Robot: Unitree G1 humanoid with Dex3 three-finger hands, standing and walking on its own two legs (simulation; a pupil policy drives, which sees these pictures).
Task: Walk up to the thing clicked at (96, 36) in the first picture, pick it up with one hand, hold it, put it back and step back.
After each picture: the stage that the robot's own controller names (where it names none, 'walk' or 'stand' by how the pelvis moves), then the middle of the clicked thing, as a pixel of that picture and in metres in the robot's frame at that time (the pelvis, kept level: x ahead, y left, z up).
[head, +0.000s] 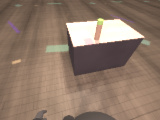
stand; (98, 30) +1.02 -0.07 +0.02
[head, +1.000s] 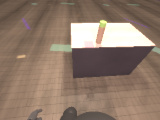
rise first; (100, 33) +0.92 -0.04 +0.05
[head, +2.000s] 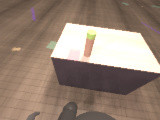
rise first; (89, 44) +0.62 +0.09 +0.04
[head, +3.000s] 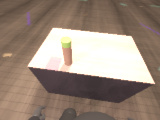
stand; (67, 53) +0.49 +0.20 +0.05
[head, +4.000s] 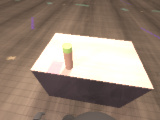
stand; (68, 57) +0.49 +0.19 +0.02
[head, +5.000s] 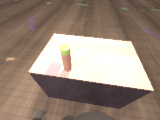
stand; (66, 59) +0.47 +0.20 +0.02
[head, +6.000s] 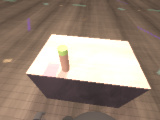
stand; (64, 60) +0.47 +0.22 +0.02
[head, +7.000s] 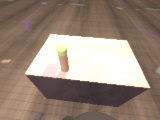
stand; (63, 60) +0.46 +0.22 +0.02
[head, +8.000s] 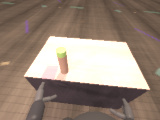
rise first; (63, 62) +0.45 +0.23 +0.02
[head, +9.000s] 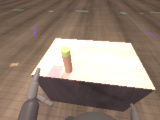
go down; (67, 61) +0.47 +0.22 +0.02
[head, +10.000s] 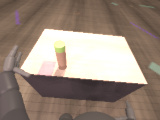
go down; (61, 57) +0.47 +0.20 +0.04
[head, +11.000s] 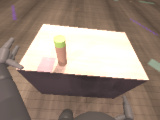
go down; (61, 53) +0.48 +0.20 +0.06
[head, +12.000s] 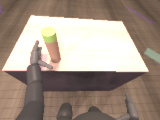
close in; (53, 48) +0.47 +0.22 +0.09
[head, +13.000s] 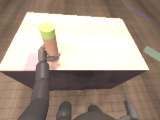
close; (51, 46) +0.47 +0.22 +0.10
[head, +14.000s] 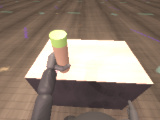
lift; (61, 55) +0.33 +0.16 +0.23
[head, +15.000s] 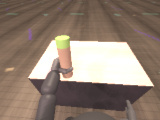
hold; (65, 59) +0.34 +0.16 +0.20
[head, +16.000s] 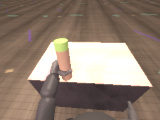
hold; (64, 61) +0.33 +0.16 +0.19
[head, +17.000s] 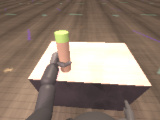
crouch; (64, 53) +0.38 +0.17 +0.21
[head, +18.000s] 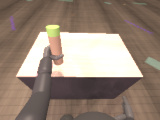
lower; (56, 47) +0.46 +0.21 +0.16
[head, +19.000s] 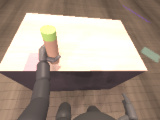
lower; (52, 48) +0.46 +0.21 +0.10
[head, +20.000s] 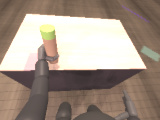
lower; (51, 47) +0.47 +0.22 +0.10
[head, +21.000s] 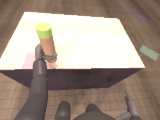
lower; (48, 46) +0.47 +0.23 +0.10
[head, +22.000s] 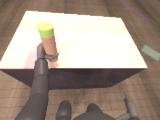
lower; (50, 45) +0.47 +0.22 +0.10
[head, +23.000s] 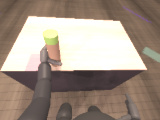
withdraw; (53, 51) +0.45 +0.20 +0.10
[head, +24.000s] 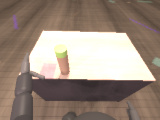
sink last; (63, 62) +0.41 +0.19 +0.07
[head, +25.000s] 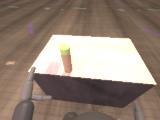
stand; (66, 60) +0.45 +0.21 +0.06
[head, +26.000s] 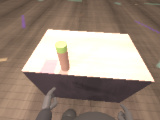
stand; (63, 58) +0.44 +0.20 +0.07
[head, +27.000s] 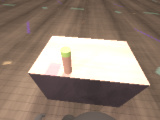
stand; (67, 61) +0.46 +0.19 +0.03
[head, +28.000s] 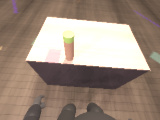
walk; (69, 48) +0.51 +0.16 +0.04
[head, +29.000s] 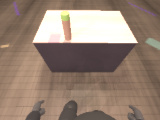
walk; (66, 27) +0.74 +0.25 +0.05
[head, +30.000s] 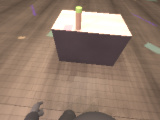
stand; (78, 19) +1.06 +0.22 +0.05
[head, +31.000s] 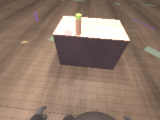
stand; (78, 25) +1.07 +0.21 +0.02
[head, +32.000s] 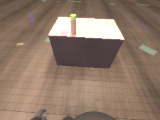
stand; (73, 25) +1.07 +0.25 +0.02
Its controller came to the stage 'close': yes
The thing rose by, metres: 0.22
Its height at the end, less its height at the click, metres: +0.00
